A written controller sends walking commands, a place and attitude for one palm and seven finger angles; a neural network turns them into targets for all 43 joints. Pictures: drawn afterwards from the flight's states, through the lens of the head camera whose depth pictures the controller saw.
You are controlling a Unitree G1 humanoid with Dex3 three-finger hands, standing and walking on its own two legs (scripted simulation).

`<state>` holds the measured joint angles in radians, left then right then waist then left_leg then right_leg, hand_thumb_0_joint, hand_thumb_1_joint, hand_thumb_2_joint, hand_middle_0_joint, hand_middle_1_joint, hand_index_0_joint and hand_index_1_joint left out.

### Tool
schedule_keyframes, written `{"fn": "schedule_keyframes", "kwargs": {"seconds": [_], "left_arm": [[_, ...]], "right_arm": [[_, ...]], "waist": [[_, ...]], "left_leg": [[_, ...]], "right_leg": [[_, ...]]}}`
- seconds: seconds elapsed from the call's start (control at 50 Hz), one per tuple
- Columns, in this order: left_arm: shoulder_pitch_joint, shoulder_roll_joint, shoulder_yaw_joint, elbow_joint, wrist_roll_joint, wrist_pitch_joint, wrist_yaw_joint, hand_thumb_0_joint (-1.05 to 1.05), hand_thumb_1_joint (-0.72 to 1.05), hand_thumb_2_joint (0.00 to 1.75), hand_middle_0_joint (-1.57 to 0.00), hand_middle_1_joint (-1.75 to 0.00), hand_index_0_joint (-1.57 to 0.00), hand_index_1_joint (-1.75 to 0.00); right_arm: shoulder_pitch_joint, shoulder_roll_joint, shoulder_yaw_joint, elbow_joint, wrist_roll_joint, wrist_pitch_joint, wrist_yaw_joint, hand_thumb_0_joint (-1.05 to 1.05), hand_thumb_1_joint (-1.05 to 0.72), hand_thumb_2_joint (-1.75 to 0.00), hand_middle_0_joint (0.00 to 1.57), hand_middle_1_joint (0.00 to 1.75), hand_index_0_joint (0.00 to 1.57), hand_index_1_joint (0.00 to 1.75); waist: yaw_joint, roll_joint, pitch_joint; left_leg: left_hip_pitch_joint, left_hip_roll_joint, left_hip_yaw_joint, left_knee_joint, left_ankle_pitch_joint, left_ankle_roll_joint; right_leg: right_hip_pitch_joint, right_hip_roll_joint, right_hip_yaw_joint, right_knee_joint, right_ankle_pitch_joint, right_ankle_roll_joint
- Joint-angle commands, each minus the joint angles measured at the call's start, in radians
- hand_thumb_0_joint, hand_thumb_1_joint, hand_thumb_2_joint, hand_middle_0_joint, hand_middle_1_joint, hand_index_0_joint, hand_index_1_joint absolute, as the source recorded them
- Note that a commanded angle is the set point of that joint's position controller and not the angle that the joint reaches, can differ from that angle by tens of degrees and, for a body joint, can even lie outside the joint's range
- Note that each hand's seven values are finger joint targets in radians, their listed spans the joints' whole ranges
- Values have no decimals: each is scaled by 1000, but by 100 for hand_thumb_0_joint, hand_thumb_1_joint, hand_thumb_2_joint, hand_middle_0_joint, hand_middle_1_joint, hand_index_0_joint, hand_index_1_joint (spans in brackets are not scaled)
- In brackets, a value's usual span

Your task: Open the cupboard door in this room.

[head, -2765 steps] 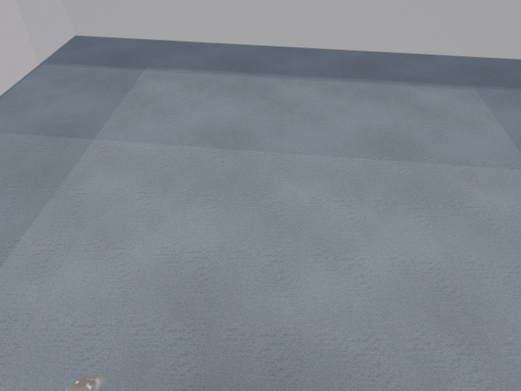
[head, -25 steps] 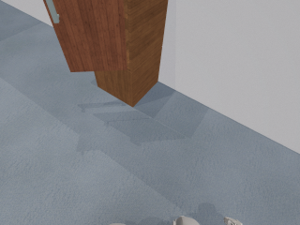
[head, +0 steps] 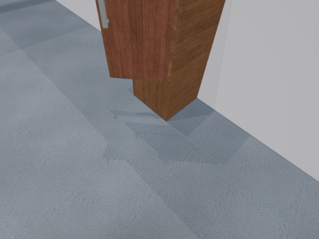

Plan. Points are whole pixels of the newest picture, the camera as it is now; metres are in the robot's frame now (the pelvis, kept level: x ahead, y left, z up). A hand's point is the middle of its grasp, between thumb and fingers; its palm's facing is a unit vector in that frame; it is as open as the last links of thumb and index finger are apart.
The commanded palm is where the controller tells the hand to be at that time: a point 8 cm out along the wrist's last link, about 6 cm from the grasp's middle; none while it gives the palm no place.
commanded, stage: take the last steps up to it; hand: left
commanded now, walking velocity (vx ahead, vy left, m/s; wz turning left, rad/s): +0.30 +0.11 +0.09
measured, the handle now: (103, 8) +0.99 +0.35 +0.08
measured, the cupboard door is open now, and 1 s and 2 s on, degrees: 42 42 42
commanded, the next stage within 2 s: come to a stop and stand still in 1.08 s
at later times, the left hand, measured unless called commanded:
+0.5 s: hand (109, 200) +0.24 +0.17 -0.16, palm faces +0.05 -0.98 -0.19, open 7.4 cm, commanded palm none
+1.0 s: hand (86, 189) +0.27 +0.26 -0.18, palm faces +0.12 -0.98 -0.15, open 7.4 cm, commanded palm none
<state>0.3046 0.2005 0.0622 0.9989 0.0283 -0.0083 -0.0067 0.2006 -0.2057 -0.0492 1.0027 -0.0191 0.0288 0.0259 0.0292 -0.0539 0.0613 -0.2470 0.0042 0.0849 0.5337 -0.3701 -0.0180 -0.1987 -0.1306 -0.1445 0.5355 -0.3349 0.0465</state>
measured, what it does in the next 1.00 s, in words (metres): walks ahead: right foot, then left foot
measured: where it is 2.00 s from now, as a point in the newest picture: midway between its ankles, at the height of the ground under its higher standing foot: (145, 203)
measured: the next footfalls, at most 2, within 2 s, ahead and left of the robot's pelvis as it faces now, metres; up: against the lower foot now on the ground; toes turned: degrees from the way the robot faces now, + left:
right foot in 0.40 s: +0.22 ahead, -0.10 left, +0.00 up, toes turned -6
left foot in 0.84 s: +0.42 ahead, +0.20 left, +0.00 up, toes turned +7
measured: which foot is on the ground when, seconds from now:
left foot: down 0.00-0.42, up 0.44-0.82, down 0.84-1.00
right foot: down 0.00-0.00, up 0.02-0.38, down 0.40-0.86, up 0.88-1.00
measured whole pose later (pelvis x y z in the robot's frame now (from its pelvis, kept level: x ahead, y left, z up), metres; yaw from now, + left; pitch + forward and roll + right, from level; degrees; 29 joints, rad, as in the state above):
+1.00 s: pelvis +0.32 +0.09 +0.00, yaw +2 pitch -1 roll +1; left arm 0.33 0.17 0.05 1.12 0.03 0.00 -0.01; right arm 0.16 -0.15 -0.03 0.99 -0.03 -0.07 -0.01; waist 0.04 -0.05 0.07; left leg -0.29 0.01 0.18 0.51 -0.21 0.06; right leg -0.44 -0.11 -0.06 1.16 -0.38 -0.01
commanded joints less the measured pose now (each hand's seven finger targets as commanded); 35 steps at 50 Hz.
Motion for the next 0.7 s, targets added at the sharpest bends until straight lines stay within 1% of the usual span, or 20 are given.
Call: {"fn": "schedule_keyframes", "kwargs": {"seconds": [0.0, 0.02, 0.06, 0.08, 0.1, 0.14, 0.16, 0.28, 0.3, 0.34, 0.36, 0.38, 0.4, 0.42, 0.44, 0.46, 0.48, 0.52, 0.6, 0.68], "left_arm": [[-150, 68, 16, -132, -8, -11, -2, 0, 90, 90, -20, -30, -20, -30], [-210, 66, 16, -136, 0, -10, 2, 0, 90, 90, -20, -30, -20, -30], [-200, 71, 17, -104, -1, -13, -9, 0, 90, 90, -20, -30, -20, -30], [-161, 72, 12, -82, 1, -14, -14, 0, 90, 90, -20, -30, -20, -30], [-139, 64, 9, -64, 0, -13, -16, 0, 90, 90, -20, -30, -20, -30], [-138, 50, -2, -57, -4, -15, -14, 0, 90, 90, -20, -30, -20, -30], [-143, 43, -7, -58, -5, -14, -13, 0, 90, 90, -20, -30, -20, -30], [-220, 32, -9, -88, -5, -18, -15, 0, 90, 90, -20, -30, -20, -30], [-211, 32, -5, -87, -5, -19, -15, 0, 90, 90, -20, -30, -20, -30], [-90, 54, 10, -50, -3, -26, -13, 0, 90, 90, -20, -30, -20, -30], [46, 100, 27, -13, -1, -37, -8, 0, 90, 90, -20, -30, -20, -30], [191, 195, 51, 30, 3, -46, 5, 0, 90, 90, -20, -30, -20, -30], [221, 234, 55, 32, -13, -42, 11, 0, 90, 90, -20, -30, -20, -30], [140, 188, 46, 14, -15, -42, 17, 0, 90, 90, -20, -30, -20, -30], [63, 138, 31, -6, -15, -43, 21, 0, 90, 90, -20, -30, -20, -30], [10, 90, 18, -17, -13, -49, 23, 0, 90, 90, -20, -30, -20, -30], [-7, 68, 16, -22, -12, -55, 23, 0, 90, 90, -20, -30, -20, -30], [-5, 41, 15, -12, -7, -70, 21, 0, 90, 90, -20, -30, -20, -30], [38, 70, 18, 24, -6, -82, 13, 0, 90, 90, -20, -30, -20, -30], [80, 103, 15, 70, -3, -79, 11, 0, 90, 90, -20, -30, -20, -30]], "right_arm": [[271, -229, -55, -5, -17, -38, -36, 0, -90, -90, 20, 30, 20, 30], [268, -194, -45, 7, -17, -45, -40, 0, -90, -90, 20, 30, 20, 30], [194, -130, -22, -14, -12, -64, -48, 0, -90, -90, 20, 30, 20, 30], [170, -109, -14, -16, -9, -76, -49, 0, -90, -90, 20, 30, 20, 30], [173, -107, -9, -10, -8, -85, -50, 0, -90, -90, 20, 30, 20, 30], [202, -104, -7, 14, -5, -96, -51, 0, -90, -90, 20, 30, 20, 30], [210, -104, -7, 24, -4, -97, -50, 0, -90, -90, 20, 30, 20, 30], [246, -89, -4, 75, -9, -88, -45, 0, -90, -90, 20, 30, 20, 30], [243, -88, -3, 81, -9, -86, -46, 0, -90, -90, 20, 30, 20, 30], [222, -83, 0, 87, -4, -85, -47, 0, -90, -90, 20, 30, 20, 30], [209, -68, 1, 84, 5, -90, -44, 0, -90, -90, 20, 30, 20, 30], [223, -33, 1, 55, 16, -94, -35, 0, -90, -90, 20, 30, 20, 30], [194, -52, -5, 34, 13, -85, -36, 0, -90, -90, 20, 30, 20, 30], [113, -54, -13, 27, 6, -76, -32, 0, -90, -90, 20, 30, 20, 30], [79, -37, -14, 20, 2, -72, -30, 0, -90, -90, 20, 30, 20, 30], [90, -14, -12, 32, -4, -62, -25, 0, -90, -90, 20, 30, 20, 30], [120, 12, -11, 48, -5, -53, -20, 0, -90, -90, 20, 30, 20, 30], [162, 33, -10, 60, -10, -43, -13, 0, -90, -90, 20, 30, 20, 30], [81, 42, -10, 21, -7, -46, 2, 0, -90, -90, 20, 30, 20, 30], [-43, 22, -8, -30, -4, -59, 15, 0, -90, -90, 20, 30, 20, 30]], "waist": [[-144, 326, -56], [-138, 292, -32], [-87, 211, 32], [-60, 179, 14], [-50, 153, -2], [-43, 121, -32], [-43, 119, -30], [-54, 156, 38], [-43, 138, 45], [17, 93, 12], [77, 20, -45], [116, -205, -134], [108, -237, -121], [93, -166, -27], [50, -89, 44], [12, -41, 52], [-6, -39, 31], [-34, -67, -4], [-12, -34, -15], [19, -100, 1]], "left_leg": [[321, 371, -500, -308, 24, 242], [257, 354, -512, -332, -48, 258], [181, 297, -417, -356, 15, 235], [186, 272, -354, -354, 114, 218], [207, 252, -308, -345, 235, 216], [242, 235, -228, -318, 438, 221], [234, 230, -203, -315, 466, 222], [160, 221, -165, -300, 394, 201], [124, 222, -168, -284, 366, 196], [44, 167, -125, -140, 359, 154], [-71, 105, -79, 53, 322, 116], [-293, -23, 13, 340, 60, 61], [-364, -23, -37, 604, -235, 48], [-403, 34, -108, 696, -151, 46], [-418, 76, -131, 698, -47, 40], [-375, 101, -129, 661, 32, 26], [-322, 109, -107, 618, 70, 15], [-275, 116, -68, 514, 121, -6], [-291, 98, -15, 295, 162, -26], [-280, 70, 19, 139, 155, -22]], "right_leg": [[-482, 54, -1, 452, -292, -20], [-517, 25, 80, 564, -244, -39], [-524, -10, 128, 623, -84, -45], [-492, -13, 124, 607, -34, -41], [-474, -7, 116, 582, -7, -36], [-427, 3, 98, 475, 12, -30], [-395, 8, 86, 415, 17, -28], [-246, 57, 34, 169, 49, -40], [-185, 64, 32, 135, 69, -44], [37, 94, 16, 17, 124, -60], [254, 31, 114, -39, 110, -91], [468, -231, 471, -161, 90, -194], [387, -381, 675, -308, -16, -282], [227, -354, 671, -360, -150, -269], [112, -322, 579, -376, -180, -246], [26, -274, 442, -382, -113, -213], [-8, -236, 344, -389, -52, -191], [-28, -191, 204, -391, 78, -171], [64, -173, 149, -374, 225, -183], [134, -182, 139, -329, 314, -172]]}}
